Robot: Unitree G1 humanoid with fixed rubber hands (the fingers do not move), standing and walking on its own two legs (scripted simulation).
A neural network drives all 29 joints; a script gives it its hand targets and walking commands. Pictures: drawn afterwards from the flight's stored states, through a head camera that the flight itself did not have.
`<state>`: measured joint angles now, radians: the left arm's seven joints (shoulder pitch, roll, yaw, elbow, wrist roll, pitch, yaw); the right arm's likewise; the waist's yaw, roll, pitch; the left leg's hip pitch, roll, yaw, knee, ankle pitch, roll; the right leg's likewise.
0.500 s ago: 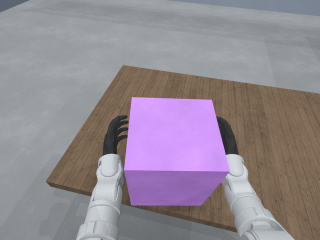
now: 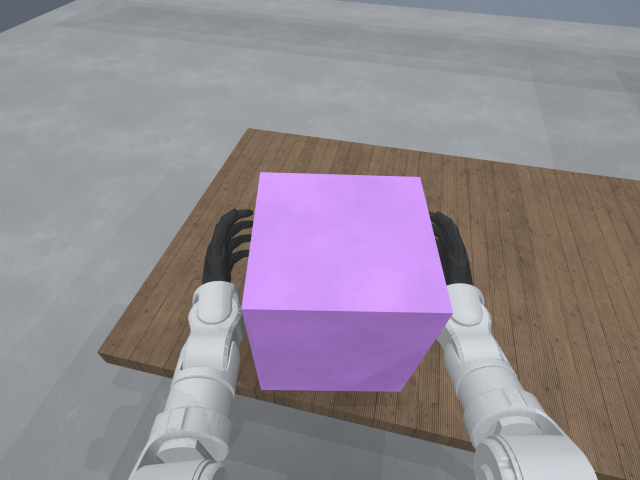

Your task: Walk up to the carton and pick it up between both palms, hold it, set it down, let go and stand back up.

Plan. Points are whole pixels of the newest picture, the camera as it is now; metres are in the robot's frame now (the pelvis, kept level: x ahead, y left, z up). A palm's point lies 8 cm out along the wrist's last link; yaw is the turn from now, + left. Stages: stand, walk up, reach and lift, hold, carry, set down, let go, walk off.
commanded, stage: reach and lift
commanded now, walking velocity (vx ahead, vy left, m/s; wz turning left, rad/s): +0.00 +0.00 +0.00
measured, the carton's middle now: (335, 290) +0.39 -0.01 +0.03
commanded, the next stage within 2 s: hold in 1.74 s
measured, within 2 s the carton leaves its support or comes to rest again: neither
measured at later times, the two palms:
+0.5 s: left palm (187, 216) +0.38 +0.16 +0.18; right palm (448, 237) +0.38 -0.13 +0.15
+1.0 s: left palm (181, 223) +0.37 +0.17 +0.18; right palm (453, 256) +0.35 -0.13 +0.15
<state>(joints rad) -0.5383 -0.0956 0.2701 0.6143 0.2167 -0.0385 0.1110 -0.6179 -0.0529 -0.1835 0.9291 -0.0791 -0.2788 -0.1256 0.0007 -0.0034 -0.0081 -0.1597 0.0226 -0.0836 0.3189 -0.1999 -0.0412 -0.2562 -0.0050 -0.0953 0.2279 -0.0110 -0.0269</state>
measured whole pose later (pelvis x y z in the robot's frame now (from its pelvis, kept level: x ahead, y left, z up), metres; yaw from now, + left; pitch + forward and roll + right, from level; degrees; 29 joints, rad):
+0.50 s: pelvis +0.03 +0.04 +0.00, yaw +1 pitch -8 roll -3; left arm -0.48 -0.12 0.21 0.06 0.31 0.50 0.05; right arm -0.54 -0.08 -0.03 0.51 0.14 0.12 -0.15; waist -0.11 -0.01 0.07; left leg 0.07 0.00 -0.08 0.39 -0.31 0.02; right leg 0.01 -0.02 -0.09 0.21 -0.08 0.04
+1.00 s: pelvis -0.01 +0.05 +0.00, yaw -1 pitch -9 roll -1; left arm -0.68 -0.11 0.25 0.18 0.35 0.68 0.04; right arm -0.66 -0.06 -0.16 0.61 0.06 0.23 -0.09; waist -0.09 -0.07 0.10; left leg 0.02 -0.04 -0.02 0.38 -0.24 0.04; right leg -0.06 -0.05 -0.03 0.25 -0.03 0.03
